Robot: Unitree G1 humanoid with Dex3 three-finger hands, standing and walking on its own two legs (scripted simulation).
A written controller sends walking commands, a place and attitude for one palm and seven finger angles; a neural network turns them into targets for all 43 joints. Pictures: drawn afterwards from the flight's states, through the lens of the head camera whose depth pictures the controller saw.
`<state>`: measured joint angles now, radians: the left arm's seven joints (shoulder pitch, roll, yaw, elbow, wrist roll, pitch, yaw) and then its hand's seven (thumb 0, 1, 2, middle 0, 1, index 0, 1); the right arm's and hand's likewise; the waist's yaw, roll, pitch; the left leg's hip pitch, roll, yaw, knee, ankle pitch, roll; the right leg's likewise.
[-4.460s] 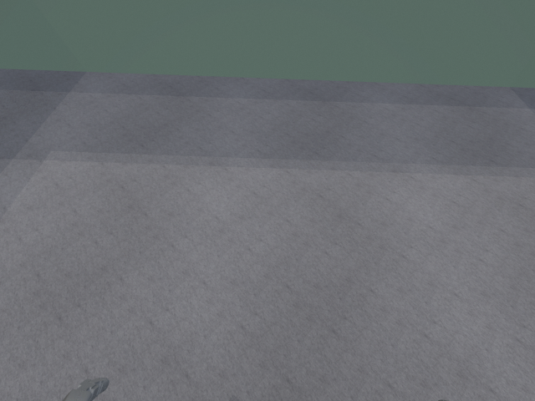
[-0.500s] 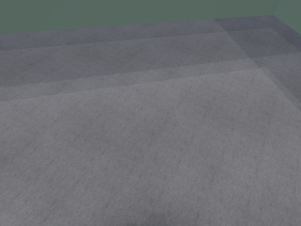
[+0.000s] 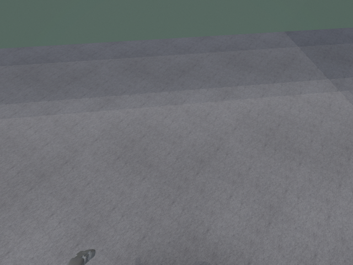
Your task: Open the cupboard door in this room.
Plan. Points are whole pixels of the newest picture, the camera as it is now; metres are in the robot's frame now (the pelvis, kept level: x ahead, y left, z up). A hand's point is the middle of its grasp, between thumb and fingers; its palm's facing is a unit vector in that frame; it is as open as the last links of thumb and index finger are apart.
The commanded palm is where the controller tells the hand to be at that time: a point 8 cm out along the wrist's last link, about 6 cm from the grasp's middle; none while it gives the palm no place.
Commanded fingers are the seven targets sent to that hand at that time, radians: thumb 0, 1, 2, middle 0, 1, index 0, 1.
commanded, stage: turn or walk to find it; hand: left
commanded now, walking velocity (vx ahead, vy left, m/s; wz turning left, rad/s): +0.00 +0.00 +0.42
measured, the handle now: out of the picture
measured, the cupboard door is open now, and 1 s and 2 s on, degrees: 0 0 0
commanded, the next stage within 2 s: none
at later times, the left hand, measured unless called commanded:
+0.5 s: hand out of the picture -0.06 +0.18 -0.17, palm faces +0.29 -0.93 -0.24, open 7.4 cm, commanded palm none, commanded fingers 0.00 0.90 0.90 -0.20 -0.30 -0.20 -0.30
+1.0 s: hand out of the picture -0.07 +0.23 -0.15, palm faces +0.43 -0.86 -0.27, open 7.4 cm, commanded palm none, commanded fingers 0.00 0.90 0.90 -0.20 -0.30 -0.20 -0.30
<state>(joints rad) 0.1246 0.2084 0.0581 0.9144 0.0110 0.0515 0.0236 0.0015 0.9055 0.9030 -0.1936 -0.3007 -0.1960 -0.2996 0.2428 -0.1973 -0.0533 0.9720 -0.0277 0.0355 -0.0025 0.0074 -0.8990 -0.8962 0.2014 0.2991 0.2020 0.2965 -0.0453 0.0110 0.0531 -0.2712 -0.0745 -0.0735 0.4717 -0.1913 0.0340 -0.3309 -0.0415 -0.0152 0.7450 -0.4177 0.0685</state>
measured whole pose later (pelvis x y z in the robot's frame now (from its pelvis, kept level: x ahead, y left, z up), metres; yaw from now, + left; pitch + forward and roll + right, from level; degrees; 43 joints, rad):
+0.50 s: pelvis -0.04 -0.02 +0.00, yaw +14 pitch +0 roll +1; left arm 0.27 0.19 0.05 0.96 0.04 0.02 0.02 0.00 0.90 0.90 -0.20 -0.30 -0.20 -0.30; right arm 0.19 -0.24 -0.07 1.00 -0.01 0.08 0.01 0.01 -0.91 -0.90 0.19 0.30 0.19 0.30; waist 0.02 -0.01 0.07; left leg -0.32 0.03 0.03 0.80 -0.46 -0.06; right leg -0.25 -0.13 -0.23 0.53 -0.26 -0.01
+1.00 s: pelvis -0.07 +0.00 +0.00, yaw +25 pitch +0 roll +0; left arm 0.14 0.22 0.06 0.94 0.01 0.06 0.02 0.00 0.91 0.90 -0.19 -0.30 -0.20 -0.30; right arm 0.23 -0.19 -0.04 0.97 -0.03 0.03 -0.01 0.01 -0.90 -0.90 0.20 0.30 0.20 0.30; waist -0.03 0.00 0.05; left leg -0.24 -0.07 -0.06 0.46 -0.21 0.04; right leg -0.37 -0.06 -0.01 0.84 -0.44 0.08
